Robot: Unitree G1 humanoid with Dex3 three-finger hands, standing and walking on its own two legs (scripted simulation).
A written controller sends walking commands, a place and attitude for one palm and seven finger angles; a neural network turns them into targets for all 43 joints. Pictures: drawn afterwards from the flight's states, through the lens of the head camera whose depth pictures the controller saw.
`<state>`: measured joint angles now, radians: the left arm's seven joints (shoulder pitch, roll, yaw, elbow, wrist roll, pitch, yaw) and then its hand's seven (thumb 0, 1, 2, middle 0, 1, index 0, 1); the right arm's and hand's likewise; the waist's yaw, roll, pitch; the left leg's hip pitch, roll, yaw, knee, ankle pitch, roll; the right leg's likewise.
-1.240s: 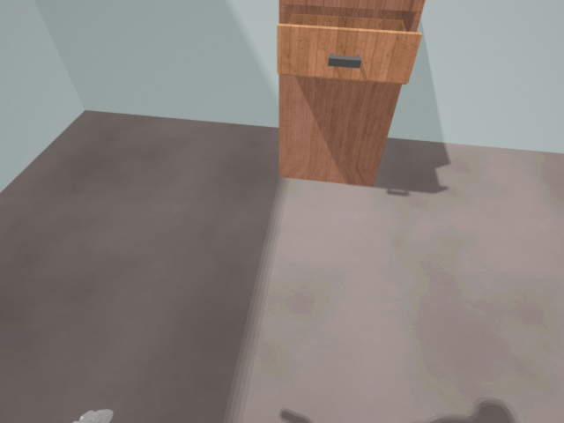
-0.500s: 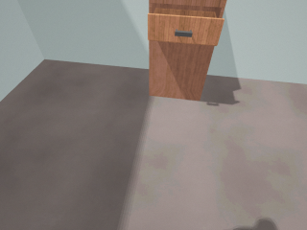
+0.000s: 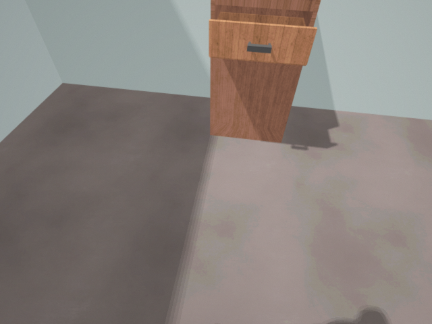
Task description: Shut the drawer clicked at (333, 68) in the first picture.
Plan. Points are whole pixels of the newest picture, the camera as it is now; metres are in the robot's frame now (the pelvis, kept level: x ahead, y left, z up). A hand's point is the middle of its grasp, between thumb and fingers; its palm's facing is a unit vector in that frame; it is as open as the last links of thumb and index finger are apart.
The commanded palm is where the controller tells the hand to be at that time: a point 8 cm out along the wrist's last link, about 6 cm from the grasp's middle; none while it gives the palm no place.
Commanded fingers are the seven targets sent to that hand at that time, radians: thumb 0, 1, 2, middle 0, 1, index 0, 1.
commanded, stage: look at it before walking up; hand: left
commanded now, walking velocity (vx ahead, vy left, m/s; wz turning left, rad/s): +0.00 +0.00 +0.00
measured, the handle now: (259, 46) +1.21 -0.13 -0.02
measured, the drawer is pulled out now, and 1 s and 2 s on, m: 0.21 0.21 0.21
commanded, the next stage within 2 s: walk to a spot facing it in 0.20 s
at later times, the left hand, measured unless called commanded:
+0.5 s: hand out of the picture +0.06 +0.22 -0.17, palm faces -0.05 -0.96 -0.28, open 7.4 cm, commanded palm none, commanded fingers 0.00 0.90 0.90 -0.20 -0.30 -0.20 -0.30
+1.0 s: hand out of the picture +0.15 +0.14 -0.17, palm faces -0.20 -0.96 -0.18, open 7.4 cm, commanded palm none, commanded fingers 0.00 0.90 0.90 -0.20 -0.30 -0.20 -0.30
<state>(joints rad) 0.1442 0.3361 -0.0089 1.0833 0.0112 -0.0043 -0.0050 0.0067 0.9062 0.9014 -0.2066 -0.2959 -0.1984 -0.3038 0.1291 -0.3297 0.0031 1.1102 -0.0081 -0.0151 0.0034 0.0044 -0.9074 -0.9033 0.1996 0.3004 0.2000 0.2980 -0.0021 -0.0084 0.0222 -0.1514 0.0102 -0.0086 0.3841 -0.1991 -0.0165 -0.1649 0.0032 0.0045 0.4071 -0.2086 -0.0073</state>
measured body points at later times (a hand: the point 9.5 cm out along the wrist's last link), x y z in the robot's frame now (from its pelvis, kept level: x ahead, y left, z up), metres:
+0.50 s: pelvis +0.02 +0.00 -0.01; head +0.01 +0.00 +0.44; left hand +0.07 +0.27 -0.15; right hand +0.07 -0.28 -0.15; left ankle +0.01 +0.13 -0.74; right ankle +0.01 -0.11 -0.74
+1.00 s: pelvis +0.17 -0.04 +0.00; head +0.20 -0.05 +0.44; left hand +0.16 +0.19 -0.15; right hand +0.23 -0.30 -0.14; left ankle +0.31 +0.07 -0.68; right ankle +0.04 -0.10 -0.74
